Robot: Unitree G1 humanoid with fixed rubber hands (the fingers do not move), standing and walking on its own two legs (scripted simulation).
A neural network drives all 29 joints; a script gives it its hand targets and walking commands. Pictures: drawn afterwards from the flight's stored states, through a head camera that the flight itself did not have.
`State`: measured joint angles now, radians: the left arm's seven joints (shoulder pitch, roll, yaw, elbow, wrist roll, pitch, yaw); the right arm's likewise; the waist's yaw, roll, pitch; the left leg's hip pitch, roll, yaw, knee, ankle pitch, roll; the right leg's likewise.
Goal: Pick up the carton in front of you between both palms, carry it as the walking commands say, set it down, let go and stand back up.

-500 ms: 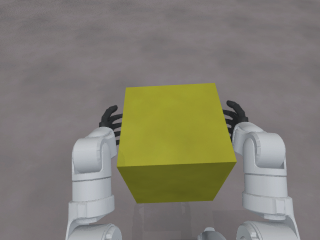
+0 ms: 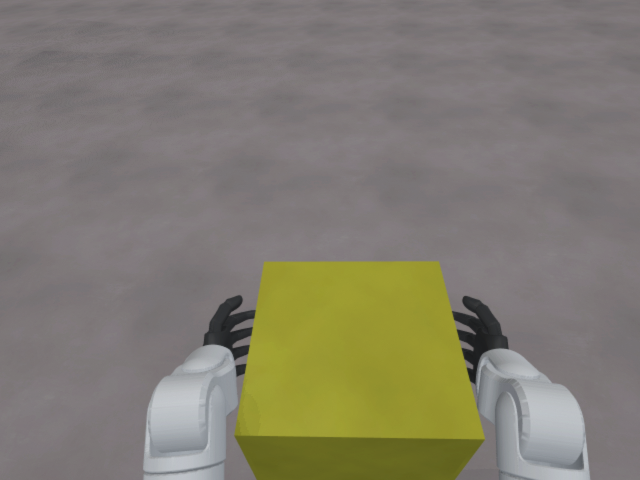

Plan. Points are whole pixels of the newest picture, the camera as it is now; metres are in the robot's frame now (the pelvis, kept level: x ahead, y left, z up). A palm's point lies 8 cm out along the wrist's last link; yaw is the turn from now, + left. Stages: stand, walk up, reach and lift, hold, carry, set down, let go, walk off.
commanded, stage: carry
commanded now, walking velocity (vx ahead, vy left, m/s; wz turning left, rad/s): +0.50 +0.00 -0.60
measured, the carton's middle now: (350, 388) +0.26 +0.00 +0.00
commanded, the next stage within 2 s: none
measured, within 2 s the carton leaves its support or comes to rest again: neither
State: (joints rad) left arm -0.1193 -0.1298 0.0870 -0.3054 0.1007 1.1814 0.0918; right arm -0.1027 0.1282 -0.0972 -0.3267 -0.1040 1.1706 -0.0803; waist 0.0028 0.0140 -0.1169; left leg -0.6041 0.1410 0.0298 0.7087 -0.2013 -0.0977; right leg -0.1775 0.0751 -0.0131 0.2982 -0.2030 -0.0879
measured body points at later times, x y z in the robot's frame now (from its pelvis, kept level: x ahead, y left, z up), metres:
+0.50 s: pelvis +0.28 +0.01 +0.00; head +0.27 +0.04 +0.45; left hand +0.59 +0.05 +0.08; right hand +0.48 -0.23 +0.09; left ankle +0.24 +0.15 -0.75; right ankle +0.35 -0.16 -0.70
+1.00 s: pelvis +0.55 -0.15 +0.00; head +0.56 -0.16 +0.45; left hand +0.86 -0.18 +0.06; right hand +0.69 -0.43 +0.06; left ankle +0.75 -0.09 -0.71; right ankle +0.44 -0.16 -0.75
